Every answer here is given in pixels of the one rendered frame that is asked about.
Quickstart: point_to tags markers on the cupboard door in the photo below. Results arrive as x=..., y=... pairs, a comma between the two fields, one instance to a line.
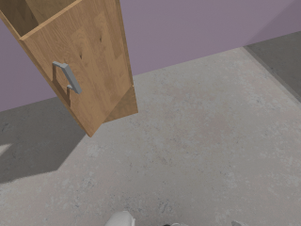
x=85, y=35

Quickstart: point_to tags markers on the robot left thigh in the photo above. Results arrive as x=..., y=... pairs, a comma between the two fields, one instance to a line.
x=120, y=218

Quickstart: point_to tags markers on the handle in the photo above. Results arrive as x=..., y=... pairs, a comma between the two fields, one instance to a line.
x=70, y=76

